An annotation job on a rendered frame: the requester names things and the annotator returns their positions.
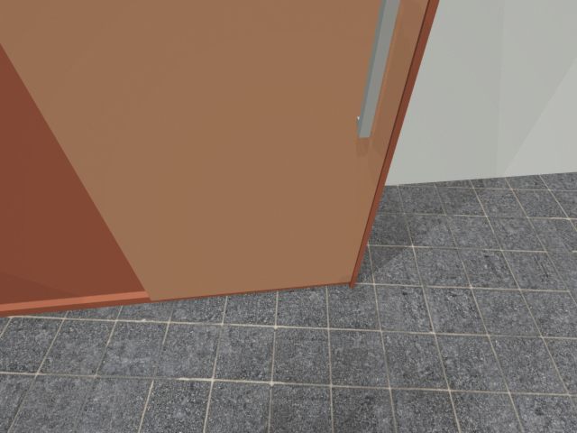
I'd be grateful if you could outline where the wardrobe door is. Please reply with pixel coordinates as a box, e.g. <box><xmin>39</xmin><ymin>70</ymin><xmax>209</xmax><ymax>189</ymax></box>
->
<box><xmin>0</xmin><ymin>43</ymin><xmax>145</xmax><ymax>304</ymax></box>
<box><xmin>0</xmin><ymin>0</ymin><xmax>428</xmax><ymax>300</ymax></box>

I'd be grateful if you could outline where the handle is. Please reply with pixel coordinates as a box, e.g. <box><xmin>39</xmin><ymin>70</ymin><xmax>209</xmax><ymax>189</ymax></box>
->
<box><xmin>356</xmin><ymin>0</ymin><xmax>400</xmax><ymax>138</ymax></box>

